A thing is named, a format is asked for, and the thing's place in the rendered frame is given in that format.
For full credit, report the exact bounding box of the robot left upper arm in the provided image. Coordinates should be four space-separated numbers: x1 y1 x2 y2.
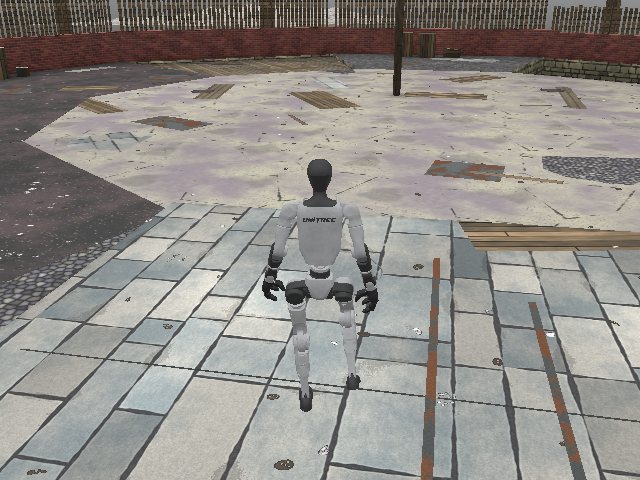
272 202 299 257

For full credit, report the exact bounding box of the left robot forearm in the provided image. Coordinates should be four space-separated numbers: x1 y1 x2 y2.
264 242 283 283

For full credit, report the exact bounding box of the robot left hand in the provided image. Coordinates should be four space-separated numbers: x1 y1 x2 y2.
262 279 285 301

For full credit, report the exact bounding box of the robot right upper arm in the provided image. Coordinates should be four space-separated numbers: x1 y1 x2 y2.
340 202 367 259

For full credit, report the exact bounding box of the right robot forearm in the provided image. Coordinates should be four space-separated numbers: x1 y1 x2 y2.
356 243 377 291

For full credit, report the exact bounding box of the humanoid robot head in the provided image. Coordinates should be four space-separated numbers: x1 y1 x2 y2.
303 159 337 207

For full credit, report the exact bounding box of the robot left shin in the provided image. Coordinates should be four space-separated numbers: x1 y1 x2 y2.
293 335 310 398

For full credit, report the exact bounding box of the robot right hand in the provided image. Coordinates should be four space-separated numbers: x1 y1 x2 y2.
355 287 379 313

